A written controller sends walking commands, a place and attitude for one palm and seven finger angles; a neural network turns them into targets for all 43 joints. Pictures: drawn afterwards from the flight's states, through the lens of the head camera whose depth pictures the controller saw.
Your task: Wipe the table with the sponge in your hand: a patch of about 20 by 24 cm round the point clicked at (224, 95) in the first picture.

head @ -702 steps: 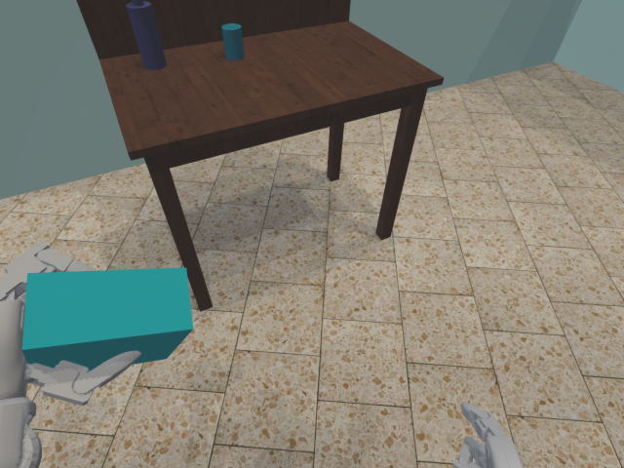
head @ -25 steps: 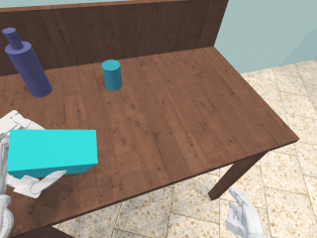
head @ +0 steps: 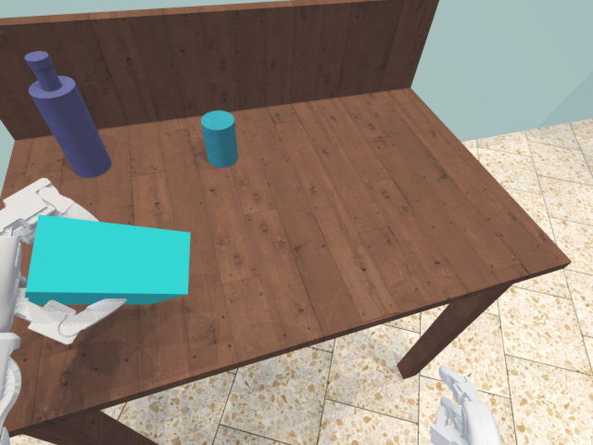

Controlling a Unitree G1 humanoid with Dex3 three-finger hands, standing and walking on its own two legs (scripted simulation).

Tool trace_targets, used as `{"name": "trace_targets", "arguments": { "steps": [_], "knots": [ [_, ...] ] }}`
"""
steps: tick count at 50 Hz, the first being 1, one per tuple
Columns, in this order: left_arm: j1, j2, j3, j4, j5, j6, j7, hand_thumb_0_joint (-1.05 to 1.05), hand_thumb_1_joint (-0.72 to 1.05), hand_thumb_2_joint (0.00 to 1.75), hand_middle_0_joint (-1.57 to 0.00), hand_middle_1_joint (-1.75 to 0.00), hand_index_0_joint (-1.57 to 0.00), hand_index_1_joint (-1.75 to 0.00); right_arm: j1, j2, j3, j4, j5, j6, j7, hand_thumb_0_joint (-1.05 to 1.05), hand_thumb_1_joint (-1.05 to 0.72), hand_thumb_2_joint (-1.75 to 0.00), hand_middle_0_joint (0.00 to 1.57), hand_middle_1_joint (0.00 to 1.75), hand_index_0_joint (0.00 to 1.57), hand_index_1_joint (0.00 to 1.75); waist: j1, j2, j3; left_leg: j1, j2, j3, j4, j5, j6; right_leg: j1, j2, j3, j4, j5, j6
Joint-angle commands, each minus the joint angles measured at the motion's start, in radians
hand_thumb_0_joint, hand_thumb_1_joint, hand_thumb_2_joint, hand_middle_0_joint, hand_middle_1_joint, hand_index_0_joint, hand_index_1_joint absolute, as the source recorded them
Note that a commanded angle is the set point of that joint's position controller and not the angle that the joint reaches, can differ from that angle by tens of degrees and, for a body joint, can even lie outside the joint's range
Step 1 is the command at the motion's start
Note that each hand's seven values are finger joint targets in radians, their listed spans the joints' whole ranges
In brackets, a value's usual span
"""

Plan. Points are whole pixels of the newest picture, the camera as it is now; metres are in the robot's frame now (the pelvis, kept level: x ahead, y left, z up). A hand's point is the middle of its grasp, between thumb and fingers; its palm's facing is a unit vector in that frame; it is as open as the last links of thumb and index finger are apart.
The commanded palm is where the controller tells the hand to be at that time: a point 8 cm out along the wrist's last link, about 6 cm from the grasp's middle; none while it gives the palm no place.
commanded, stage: turn the palm down, sponge in hand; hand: left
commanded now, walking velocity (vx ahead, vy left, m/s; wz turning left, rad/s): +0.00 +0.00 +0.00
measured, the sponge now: (128, 270) +0.25 +0.21 +0.14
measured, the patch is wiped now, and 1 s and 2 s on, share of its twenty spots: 0.00 0.00 0.00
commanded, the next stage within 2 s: none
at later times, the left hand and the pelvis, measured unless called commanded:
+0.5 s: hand (58, 292) +0.21 +0.26 +0.16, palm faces +0.39 -0.60 -0.69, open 9.9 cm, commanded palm +0.17 +0.27 +0.19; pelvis -0.01 -0.05 -0.02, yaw +3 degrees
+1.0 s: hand (92, 289) +0.22 +0.23 +0.15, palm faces +0.22 -0.39 -0.89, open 9.9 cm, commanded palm +0.19 +0.25 +0.20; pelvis +0.01 -0.05 -0.02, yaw +1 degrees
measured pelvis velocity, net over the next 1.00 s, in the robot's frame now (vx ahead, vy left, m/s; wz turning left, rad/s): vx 0.01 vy -0.05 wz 0.02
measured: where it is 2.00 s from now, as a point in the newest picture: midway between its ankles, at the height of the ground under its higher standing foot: outside the picture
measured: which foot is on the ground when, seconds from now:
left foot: down 0.00-1.00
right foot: down 0.00-1.00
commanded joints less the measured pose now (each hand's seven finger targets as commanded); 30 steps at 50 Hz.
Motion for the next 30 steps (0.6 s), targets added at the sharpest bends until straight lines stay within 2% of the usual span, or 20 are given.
{"name": "trace_targets", "arguments": {
  "steps": [1, 2, 3, 4, 6, 8, 11, 12, 13, 14, 15, 16, 18, 19, 23, 24, 27, 28, 29, 30],
  "knots": [
    [-0.276, 0.161, 0.156, -0.08, -0.061, 0.121, -0.035, 0.0, 0.1, 1.3, -1.2, -1.6, -1.2, -1.6, -0.149, -0.191, -0.063, -0.115, -0.033, -0.068, 0.03, 0.0, -0.9, -0.9, 0.2, 0.3, 0.2, 0.3, 0.045, 0.133, -0.342, 0.251, 0.024, -0.029, -0.047, 0.251, -0.053, -0.018, 0.05, -0.078, 0.056, 0.144, -0.072],
    [-0.185, 0.153, 0.116, -0.066, -0.095, 0.192, -0.061, 0.0, 0.1, 1.3, -1.2, -1.6, -1.2, -1.6, -0.171, -0.182, -0.054, -0.116, -0.009, -0.067, 0.028, 0.0, -0.9, -0.9, 0.2, 0.3, 0.2, 0.3, 0.062, 0.139, -0.311, 0.232, 0.008, -0.012, -0.042, 0.248, -0.037, -0.003, 0.042, -0.081, 0.053, 0.163, -0.068],
    [-0.127, 0.054, 0.027, -0.021, -0.101, 0.272, -0.083, 0.0, 0.1, 1.3, -1.2, -1.6, -1.2, -1.6, -0.232, -0.163, -0.027, -0.118, 0.023, -0.06, 0.047, 0.0, -0.9, -0.9, 0.2, 0.3, 0.2, 0.3, 0.046, 0.14, -0.249, 0.196, 0.008, -0.014, -0.051, 0.134, -0.04, -0.041, 0.054, -0.088, 0.06, 0.115, -0.062],
    [-0.103, 0.081, 0.012, -0.078, -0.068, 0.301, -0.092, 0.0, 0.1, 1.3, -1.2, -1.6, -1.2, -1.6, -0.205, -0.18, -0.029, -0.113, 0.012, -0.057, 0.048, 0.0, -0.9, -0.9, 0.2, 0.3, 0.2, 0.3, 0.045, 0.116, -0.146, 0.133, 0.017, -0.023, -0.065, 0.12, -0.036, -0.061, 0.039, -0.101, 0.052, 0.138, -0.063],
    [-0.043, 0.139, 0.006, -0.173, 0.011, 0.332, -0.105, 0.0, 0.1, 1.3, -1.2, -1.6, -1.2, -1.6, -0.226, -0.176, -0.022, -0.15, 0.008, -0.042, 0.06, 0.0, -0.9, -0.9, 0.2, 0.3, 0.2, 0.3, 0.041, 0.089, -0.119, 0.082, 0.011, -0.021, -0.068, 0.07, -0.023, -0.073, 0.041, -0.097, 0.063, 0.101, -0.062],
    [-0.066, 0.26, 0.133, -0.265, 0.032, 0.303, -0.082, 0.0, 0.1, 1.3, -1.2, -1.6, -1.2, -1.6, -0.259, -0.17, -0.02, -0.163, 0.011, -0.028, 0.056, 0.0, -0.9, -0.9, 0.2, 0.3, 0.2, 0.3, 0.033, 0.072, -0.183, 0.091, 0.002, -0.013, -0.049, -0.009, -0.017, -0.076, 0.054, -0.079, 0.072, 0.031, -0.054],
    [-0.126, 0.279, 0.203, -0.267, 0.032, 0.173, -0.026, 0.0, 0.1, 1.3, -1.2, -1.6, -1.2, -1.6, -0.245, -0.151, -0.026, -0.147, -0.026, -0.036, 0.029, 0.0, -0.9, -0.9, 0.2, 0.3, 0.2, 0.3, 0.02, 0.021, -0.183, 0.069, -0.005, -0.023, -0.005, -0.038, -0.016, -0.137, 0.058, -0.086, 0.09, -0.039, -0.043],
    [-0.158, 0.301, 0.227, -0.263, 0.032, 0.133, -0.007, 0.0, 0.1, 1.3, -1.2, -1.6, -1.2, -1.6, -0.238, -0.146, -0.031, -0.137, -0.032, -0.04, 0.021, 0.0, -0.9, -0.9, 0.2, 0.3, 0.2, 0.3, 0.021, 0.039, -0.193, 0.065, -0.009, -0.02, 0.011, -0.055, -0.017, -0.149, 0.056, -0.078, 0.091, -0.065, -0.039],
    [-0.219, 0.392, 0.296, -0.294, 0.041, 0.112, 0.019, 0.0, 0.1, 1.3, -1.2, -1.6, -1.2, -1.6, -0.247, -0.155, -0.038, -0.129, -0.023, -0.04, 0.017, 0.0, -0.9, -0.9, 0.2, 0.3, 0.2, 0.3, 0.025, 0.103, -0.24, 0.072, -0.013, -0.013, 0.019, -0.104, -0.018, -0.154, 0.057, -0.056, 0.096, -0.099, -0.041],
    [-0.24, 0.298, 0.2, -0.294, 0.062, 0.099, 0.034, 0.0, 0.1, 1.3, -1.2, -1.6, -1.2, -1.6, -0.233, -0.121, -0.027, -0.138, -0.033, -0.045, 0.017, 0.0, -0.9, -0.9, 0.2, 0.3, 0.2, 0.3, 0.031, 0.156, -0.232, 0.067, -0.024, -0.013, 0.027, -0.077, -0.02, -0.148, 0.05, -0.064, 0.098, -0.092, -0.05],
    [-0.206, 0.302, 0.209, -0.182, 0.077, 0.105, 0.047, 0.0, 0.1, 1.3, -1.2, -1.6, -1.2, -1.6, -0.21, -0.134, -0.035, -0.105, -0.032, -0.043, 0.013, 0.0, -0.9, -0.9, 0.2, 0.3, 0.2, 0.3, 0.01, 0.159, -0.179, 0.05, -0.015, -0.013, 0.036, -0.09, -0.022, -0.182, 0.049, -0.063, 0.097, -0.094, -0.046],
    [-0.223, 0.288, 0.176, -0.145, 0.086, 0.119, 0.041, 0.0, 0.1, 1.3, -1.2, -1.6, -1.2, -1.6, -0.203, -0.145, -0.037, -0.096, -0.033, -0.035, 0.009, 0.0, -0.9, -0.9, 0.2, 0.3, 0.2, 0.3, 0.001, 0.157, -0.175, 0.041, -0.019, -0.012, 0.04, -0.108, -0.017, -0.195, 0.04, -0.055, 0.086, -0.104, -0.041],
    [-0.31, 0.346, 0.166, -0.076, 0.114, 0.176, 0.018, 0.0, 0.1, 1.3, -1.2, -1.6, -1.2, -1.6, -0.219, -0.156, -0.033, -0.093, -0.016, -0.022, -0.003, 0.0, -0.9, -0.9, 0.2, 0.3, 0.2, 0.3, -0.01, 0.162, -0.168, 0.028, -0.029, -0.005, 0.041, -0.169, -0.013, -0.206, 0.036, -0.034, 0.075, -0.149, -0.039],
    [-0.316, 0.294, 0.096, -0.059, 0.12, 0.203, -0.008, 0.0, 0.1, 1.3, -1.2, -1.6, -1.2, -1.6, -0.223, -0.149, -0.025, -0.107, -0.019, -0.019, -0.011, 0.0, -0.9, -0.9, 0.2, 0.3, 0.2, 0.3, -0.004, 0.146, -0.154, 0.021, -0.033, -0.002, 0.041, -0.151, -0.008, -0.189, 0.027, -0.033, 0.06, -0.143, -0.04],
    [-0.356, 0.358, 0.054, -0.032, 0.162, 0.281, -0.102, 0.0, 0.1, 1.3, -1.2, -1.6, -1.2, -1.6, -0.255, -0.157, -0.016, -0.132, 0.006, -0.012, -0.038, 0.0, -0.9, -0.9, 0.2, 0.3, 0.2, 0.3, 0.001, 0.115, -0.152, 0.033, -0.039, 0.009, 0.059, -0.146, -0.001, -0.192, 0.022, -0.003, 0.034, -0.189, -0.034],
    [-0.37, 0.339, 0.034, -0.043, 0.175, 0.271, -0.118, 0.0, 0.1, 1.3, -1.2, -1.6, -1.2, -1.6, -0.248, -0.149, -0.017, -0.133, 0.001, -0.013, -0.04, 0.0, -0.9, -0.9, 0.2, 0.3, 0.2, 0.3, 0.003, 0.088, -0.16, 0.033, -0.036, 0.005, 0.071, -0.113, 0.003, -0.183, 0.021, -0.01, 0.035, -0.167, -0.035],
    [-0.289, 0.414, 0.124, -0.082, 0.174, 0.221, -0.135, 0.0, 0.1, 1.3, -1.2, -1.6, -1.2, -1.6, -0.222, -0.15, -0.025, -0.147, -0.011, -0.015, -0.045, 0.0, -0.9, -0.9, 0.2, 0.3, 0.2, 0.3, 0.03, 0.023, -0.214, 0.029, -0.029, -0.001, 0.097, -0.046, 0.005, -0.144, 0.012, 0.003, 0.042, -0.126, -0.024],
    [-0.279, 0.48, 0.199, -0.08, 0.168, 0.208, -0.123, 0.0, 0.1, 1.3, -1.2, -1.6, -1.2, -1.6, -0.244, -0.149, -0.027, -0.141, -0.001, -0.024, -0.042, 0.0, -0.9, -0.9, 0.2, 0.3, 0.2, 0.3, 0.044, 0.057, -0.207, 0.026, -0.029, 0.002, 0.109, -0.051, -0.004, -0.143, 0.014, 0.021, 0.036, -0.147, -0.029],
    [-0.275, 0.43, 0.173, -0.101, 0.17, 0.194, -0.112, 0.0, 0.1, 1.3, -1.2, -1.6, -1.2, -1.6, -0.235, -0.135, -0.025, -0.149, -0.008, -0.024, -0.037, 0.0, -0.9, -0.9, 0.2, 0.3, 0.2, 0.3, 0.051, 0.075, -0.223, 0.017, -0.031, 0.001, 0.12, -0.021, -0.003, -0.127, 0.007, 0.011, 0.049, -0.101, -0.032],
    [-0.224, 0.446, 0.212, -0.09, 0.164, 0.181, -0.096, 0.0, 0.1, 1.3, -1.2, -1.6, -1.2, -1.6, -0.207, -0.14, -0.031, -0.146, -0.011, -0.025, -0.036, 0.0, -0.9, -0.9, 0.2, 0.3, 0.2, 0.3, 0.053, 0.045, -0.223, 0.011, -0.023, 0.001, 0.131, -0.006, -0.004, -0.125, 0.005, 0.013, 0.054, -0.075, -0.026]
  ]
}}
